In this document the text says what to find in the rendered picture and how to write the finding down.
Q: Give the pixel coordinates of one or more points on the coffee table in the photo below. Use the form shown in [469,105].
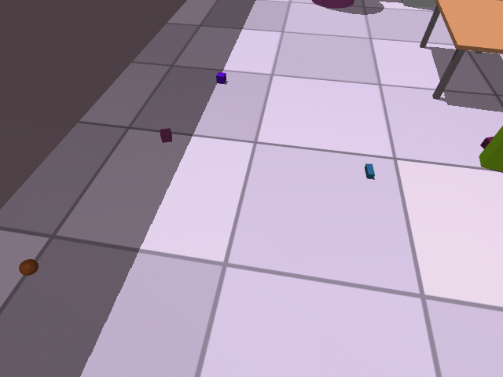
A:
[475,25]

